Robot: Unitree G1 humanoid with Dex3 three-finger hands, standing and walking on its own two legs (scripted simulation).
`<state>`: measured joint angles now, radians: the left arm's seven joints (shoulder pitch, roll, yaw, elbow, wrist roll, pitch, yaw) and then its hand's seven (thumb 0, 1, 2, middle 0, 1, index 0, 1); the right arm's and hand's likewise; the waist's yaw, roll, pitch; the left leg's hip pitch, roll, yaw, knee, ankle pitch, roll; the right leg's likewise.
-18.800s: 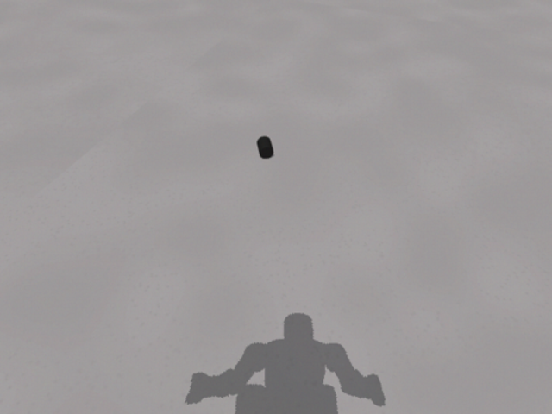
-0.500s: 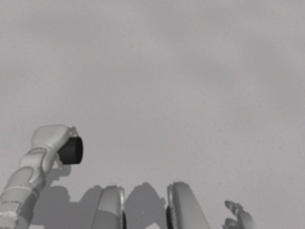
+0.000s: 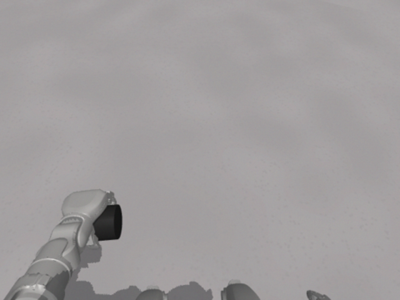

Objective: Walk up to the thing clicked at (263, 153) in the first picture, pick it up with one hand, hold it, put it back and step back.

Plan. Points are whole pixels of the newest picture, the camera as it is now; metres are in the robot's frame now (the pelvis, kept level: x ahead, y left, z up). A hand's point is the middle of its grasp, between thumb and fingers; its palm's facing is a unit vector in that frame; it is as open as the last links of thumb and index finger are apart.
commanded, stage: lift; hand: left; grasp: from above
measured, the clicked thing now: (96, 223) +0.33 +0.23 -0.11
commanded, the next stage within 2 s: hold in 0.14 s
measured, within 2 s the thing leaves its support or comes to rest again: neither
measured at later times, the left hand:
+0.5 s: hand (86, 204) +0.34 +0.23 -0.03, palm faces -0.48 -0.04 -0.87, open 10.5 cm
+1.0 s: hand (83, 202) +0.33 +0.22 +0.00, palm faces -0.49 -0.03 -0.87, open 10.5 cm
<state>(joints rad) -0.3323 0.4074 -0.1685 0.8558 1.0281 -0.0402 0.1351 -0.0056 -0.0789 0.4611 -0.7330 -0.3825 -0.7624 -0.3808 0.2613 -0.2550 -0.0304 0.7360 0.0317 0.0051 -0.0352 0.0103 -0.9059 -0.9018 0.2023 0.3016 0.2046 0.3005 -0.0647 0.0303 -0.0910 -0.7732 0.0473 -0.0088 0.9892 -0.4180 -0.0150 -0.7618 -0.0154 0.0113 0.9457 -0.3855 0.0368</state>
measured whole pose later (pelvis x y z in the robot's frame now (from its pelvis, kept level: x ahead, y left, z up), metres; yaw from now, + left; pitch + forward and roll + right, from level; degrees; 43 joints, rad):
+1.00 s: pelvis +0.03 +0.00 +0.05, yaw -1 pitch +3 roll +0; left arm -0.27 0.41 -0.20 0.73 1.02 -0.05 -0.01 0.00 -0.06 0.43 -0.73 -0.35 -0.76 -0.35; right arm 0.22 -0.26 -0.05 0.70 0.05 0.06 -0.04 0.01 -0.89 -0.89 0.20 0.30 0.20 0.30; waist -0.01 0.04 -0.03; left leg -0.35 0.04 0.03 0.60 -0.30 -0.01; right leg -0.36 -0.03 0.03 0.58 -0.27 0.04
